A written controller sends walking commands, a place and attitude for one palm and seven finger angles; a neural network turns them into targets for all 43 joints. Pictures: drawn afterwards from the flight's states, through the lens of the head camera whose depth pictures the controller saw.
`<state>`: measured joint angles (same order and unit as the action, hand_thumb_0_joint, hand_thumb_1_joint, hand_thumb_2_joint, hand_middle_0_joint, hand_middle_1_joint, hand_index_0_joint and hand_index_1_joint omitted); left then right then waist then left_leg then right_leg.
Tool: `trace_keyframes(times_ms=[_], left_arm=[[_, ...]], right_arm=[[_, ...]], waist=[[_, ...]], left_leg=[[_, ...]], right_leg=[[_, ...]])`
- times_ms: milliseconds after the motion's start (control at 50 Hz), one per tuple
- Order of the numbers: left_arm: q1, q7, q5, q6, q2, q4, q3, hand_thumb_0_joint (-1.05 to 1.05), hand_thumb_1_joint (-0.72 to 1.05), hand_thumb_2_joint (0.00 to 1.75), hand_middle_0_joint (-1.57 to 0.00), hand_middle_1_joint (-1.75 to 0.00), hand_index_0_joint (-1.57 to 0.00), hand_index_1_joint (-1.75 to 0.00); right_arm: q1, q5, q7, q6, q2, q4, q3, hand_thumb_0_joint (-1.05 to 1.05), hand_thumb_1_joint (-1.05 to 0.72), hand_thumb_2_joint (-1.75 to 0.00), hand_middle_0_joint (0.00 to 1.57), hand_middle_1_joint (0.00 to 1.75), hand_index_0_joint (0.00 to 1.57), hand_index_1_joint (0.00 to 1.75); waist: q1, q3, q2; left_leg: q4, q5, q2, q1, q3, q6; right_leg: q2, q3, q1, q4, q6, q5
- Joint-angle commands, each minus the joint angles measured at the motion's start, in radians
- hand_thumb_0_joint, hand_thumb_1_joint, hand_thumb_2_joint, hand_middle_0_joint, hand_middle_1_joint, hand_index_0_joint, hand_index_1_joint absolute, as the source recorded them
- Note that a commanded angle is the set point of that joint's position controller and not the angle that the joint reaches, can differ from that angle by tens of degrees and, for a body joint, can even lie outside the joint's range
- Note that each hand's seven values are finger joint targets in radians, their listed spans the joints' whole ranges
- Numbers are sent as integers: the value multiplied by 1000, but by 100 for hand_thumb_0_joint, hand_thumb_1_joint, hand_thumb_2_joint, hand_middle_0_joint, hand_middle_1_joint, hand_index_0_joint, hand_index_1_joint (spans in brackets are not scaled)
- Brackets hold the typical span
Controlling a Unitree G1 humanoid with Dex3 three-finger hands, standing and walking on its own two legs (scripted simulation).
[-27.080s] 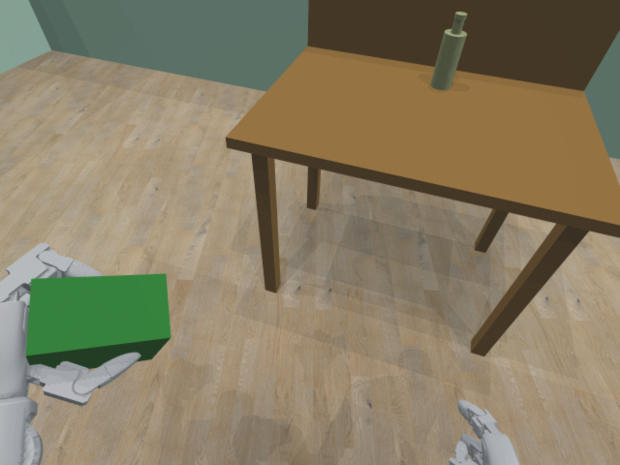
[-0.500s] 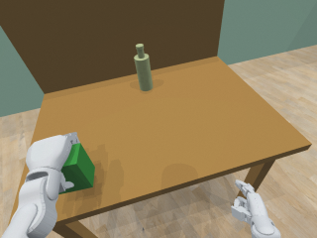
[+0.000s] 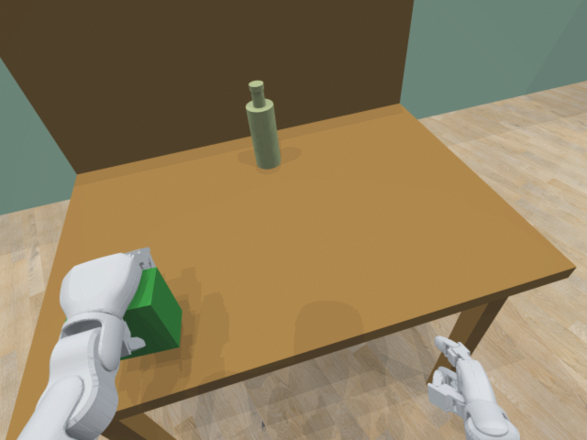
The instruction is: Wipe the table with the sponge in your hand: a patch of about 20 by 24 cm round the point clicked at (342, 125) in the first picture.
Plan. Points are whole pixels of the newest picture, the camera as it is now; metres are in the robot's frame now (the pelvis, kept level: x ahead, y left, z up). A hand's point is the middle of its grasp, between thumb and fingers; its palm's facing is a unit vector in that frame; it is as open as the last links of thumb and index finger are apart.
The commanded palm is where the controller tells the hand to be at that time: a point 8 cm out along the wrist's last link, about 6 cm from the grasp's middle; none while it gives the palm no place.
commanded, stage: move the sponge above the wiping area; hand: left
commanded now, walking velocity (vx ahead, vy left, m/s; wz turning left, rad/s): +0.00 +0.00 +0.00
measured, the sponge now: (135, 322) +0.23 +0.28 +0.04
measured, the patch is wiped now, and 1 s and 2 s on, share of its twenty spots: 0.00 0.00 0.00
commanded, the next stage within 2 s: lower the sponge onto the table in 0.88 s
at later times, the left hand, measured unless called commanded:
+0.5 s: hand (134, 303) +0.25 +0.27 +0.07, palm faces +0.00 -0.08 -1.00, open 10.0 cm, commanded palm +0.21 +0.27 +0.13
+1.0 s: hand (127, 313) +0.23 +0.27 +0.07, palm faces +0.01 -0.08 -1.00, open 10.0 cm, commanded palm +0.20 +0.26 +0.14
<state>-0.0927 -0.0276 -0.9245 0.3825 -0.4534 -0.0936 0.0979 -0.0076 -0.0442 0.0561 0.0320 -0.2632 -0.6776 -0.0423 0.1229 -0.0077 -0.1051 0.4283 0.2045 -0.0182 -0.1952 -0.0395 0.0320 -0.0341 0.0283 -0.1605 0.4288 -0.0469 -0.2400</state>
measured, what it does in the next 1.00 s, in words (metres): stands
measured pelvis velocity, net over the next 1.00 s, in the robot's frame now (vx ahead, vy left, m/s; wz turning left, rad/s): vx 0.00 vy -0.01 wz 0.00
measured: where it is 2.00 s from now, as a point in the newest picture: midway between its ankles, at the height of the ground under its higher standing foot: outside the picture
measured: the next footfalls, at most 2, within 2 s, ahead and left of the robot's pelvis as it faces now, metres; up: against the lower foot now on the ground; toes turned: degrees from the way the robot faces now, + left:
none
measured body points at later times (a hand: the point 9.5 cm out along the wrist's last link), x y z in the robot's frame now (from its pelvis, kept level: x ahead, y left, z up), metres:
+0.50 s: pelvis +0.00 +0.00 +0.00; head -0.01 -0.05 +0.45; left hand +0.24 +0.27 +0.12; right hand +0.25 -0.20 -0.09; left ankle +0.02 +0.10 -0.74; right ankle +0.00 -0.09 -0.74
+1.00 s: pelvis +0.00 -0.01 +0.00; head -0.02 -0.05 +0.45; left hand +0.22 +0.27 +0.13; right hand +0.25 -0.20 -0.08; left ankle +0.02 +0.10 -0.74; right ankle +0.00 -0.09 -0.74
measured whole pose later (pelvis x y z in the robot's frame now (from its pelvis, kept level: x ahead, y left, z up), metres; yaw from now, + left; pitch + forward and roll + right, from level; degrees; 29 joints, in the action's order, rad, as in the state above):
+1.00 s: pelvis +0.00 -0.01 +0.00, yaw +0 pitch -3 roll +0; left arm -0.10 -0.05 -0.93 0.39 -0.44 -0.07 0.12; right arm 0.00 -0.05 0.06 0.03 -0.25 -0.69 -0.04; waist 0.13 -0.01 -0.11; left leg 0.43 0.20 -0.01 -0.18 -0.03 0.02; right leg -0.04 0.03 -0.15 0.43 -0.06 -0.24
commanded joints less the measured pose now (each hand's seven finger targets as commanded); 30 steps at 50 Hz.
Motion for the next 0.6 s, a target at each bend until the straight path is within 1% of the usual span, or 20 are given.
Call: trace_keyframes(times_ms=[0, 20, 80, 100, 120, 180, 200, 220, 240, 280, 300, 320, 340, 380, 400, 420, 480, 500, 520, 580], left_arm=[[187, -52, -31, 18, -247, -204, -179, 0, 10, 130, -120, -160, -120, -160], [205, -48, -30, 22, -188, -206, -121, 0, 10, 130, -120, -160, -120, -160], [205, -49, -33, 8, -191, -204, -116, 0, 10, 130, -120, -160, -120, -160], [209, -54, -31, 10, -224, -206, -147, 0, 10, 130, -120, -160, -120, -160], [261, -50, -41, 8, -189, -190, -105, 0, 10, 130, -120, -160, -120, -160], [278, -58, -44, -9, -189, -157, -104, 0, 10, 130, -120, -160, -120, -160], [288, -64, -46, -11, -239, -171, -147, 0, 10, 130, -120, -160, -120, -160], [304, -64, -47, -14, -178, -174, -94, 0, 10, 130, -120, -160, -120, -160], [287, -69, -51, -18, -209, -144, -127, 0, 10, 130, -120, -160, -120, -160], [284, -73, -48, -19, -181, -142, -104, 0, 10, 130, -120, -160, -120, -160], [259, -81, -49, -12, -239, -130, -161, 0, 10, 130, -120, -160, -120, -160], [294, -76, -47, -8, -172, -140, -98, 0, 10, 130, -120, -160, -120, -160], [290, -80, -49, -8, -202, -122, -124, 0, 10, 130, -120, -160, -120, -160], [272, -80, -46, 0, -197, -132, -122, 0, 10, 130, -120, -160, -120, -160], [246, -82, -43, 9, -232, -143, -157, 0, 10, 130, -120, -160, -120, -160], [253, -77, -41, 15, -190, -146, -121, 0, 10, 130, -120, -160, -120, -160], [202, -68, -35, 25, -193, -134, -125, 0, 10, 130, -120, -160, -120, -160], [207, -67, -33, 29, -226, -149, -155, 0, 10, 130, -120, -160, -120, -160], [215, -63, -35, 29, -197, -160, -126, 0, 10, 130, -120, -160, -120, -160], [157, -54, -23, 16, -197, -189, -133, 0, 10, 130, -120, -160, -120, -160]], right_arm=[[232, -2, 4, -47, -98, 179, 39, 0, -90, -90, 20, 30, 20, 30], [226, -2, 5, -47, -90, 189, 34, 0, -90, -90, 20, 30, 20, 30], [207, -2, 6, -48, -92, 184, 43, 0, -90, -90, 20, 30, 20, 30], [225, -1, 8, -50, -94, 184, 39, 0, -90, -90, 20, 30, 20, 30], [218, -3, 11, -52, -88, 182, 33, 0, -90, -90, 20, 30, 20, 30], [200, -3, 16, -54, -91, 173, 44, 0, -90, -90, 20, 30, 20, 30], [218, -2, 17, -57, -96, 172, 40, 0, -90, -90, 20, 30, 20, 30], [215, -3, 18, -61, -84, 182, 37, 0, -90, -90, 20, 30, 20, 30], [199, -2, 18, -61, -89, 168, 43, 0, -90, -90, 20, 30, 20, 30], [196, -3, 16, -58, -90, 169, 47, 0, -90, -90, 20, 30, 20, 30], [212, -2, 16, -58, -96, 165, 46, 0, -90, -90, 20, 30, 20, 30], [218, -4, 15, -58, -85, 176, 38, 0, -90, -90, 20, 30, 20, 30], [206, -6, 14, -58, -91, 167, 42, 0, -90, -90, 20, 30, 20, 30], [208, -5, 11, -53, -94, 170, 46, 0, -90, -90, 20, 30, 20, 30], [227, -4, 10, -53, -96, 174, 45, 0, -90, -90, 20, 30, 20, 30], [223, -5, 9, -51, -89, 180, 39, 0, -90, -90, 20, 30, 20, 30], [215, -6, 4, -45, -94, 177, 44, 0, -90, -90, 20, 30, 20, 30], [229, -5, 5, -45, -100, 178, 42, 0, -90, -90, 20, 30, 20, 30], [225, -8, 3, -45, -93, 184, 39, 0, -90, -90, 20, 30, 20, 30], [208, -5, -1, -44, -95, 187, 46, 0, -90, -90, 20, 30, 20, 30]], waist=[[9, -187, 56], [3, -207, 52], [-2, -203, 59], [2, -187, 53], [-9, -194, 55], [-9, -193, 59], [-4, -191, 45], [-7, -219, 42], [-6, -211, 59], [-7, -220, 46], [4, -206, 37], [-4, -220, 53], [-6, -203, 59], [0, -225, 56], [11, -209, 36], [6, -232, 53], [5, -209, 65], [9, -199, 58], [4, -216, 55], [3, -210, 79]], left_leg=[[-26, -226, 5, 118, 123, 2], [-24, -224, 4, 116, 114, 5], [-19, -227, 7, 122, 117, 6], [-24, -201, 4, 125, 125, 6], [-22, -193, 4, 120, 119, 8], [-23, -182, 4, 120, 114, 8], [-29, -163, 2, 127, 125, 7], [-22, -178, 0, 128, 113, 10], [-20, -189, 4, 127, 118, 7], [-20, -198, 4, 125, 111, 6], [-25, -181, 1, 123, 121, 5], [-24, -188, 1, 119, 112, 7], [-24, -192, 3, 114, 116, 5], [-21, -215, 1, 118, 110, 5], [-27, -206, -1, 120, 119, 5], [-25, -211, -2, 113, 111, 6], [-22, -222, -1, 106, 112, 6], [-24, -211, -2, 113, 115, 6], [-18, -218, -3, 111, 109, 8], [-11, -243, 0, 112, 111, 10]], right_leg=[[17, -152, 5, -68, -41, 198], [24, -120, 6, -62, -33, 197], [25, -124, -5, -64, -30, 197], [14, -150, -13, -75, -38, 165], [19, -123, -24, -72, -33, 153], [21, -124, -28, -75, -31, 143], [12, -153, -28, -84, -40, 116], [19, -124, -19, -72, -35, 136], [17, -128, -25, -73, -35, 143], [21, -123, -17, -70, -32, 163], [11, -152, -16, -79, -42, 137], [20, -118, -11, -71, -34, 150], [18, -129, -18, -74, -35, 153], [23, -124, 4, -66, -33, 189], [16, -147, 4, -71, -41, 174], [22, -121, 18, -63, -34, 184], [25, -126, 16, -65, -30, 206], [18, -149, 12, -71, -38, 195], [24, -127, 17, -64, -32, 203], [27, -133, 24, -59, -28, 248]])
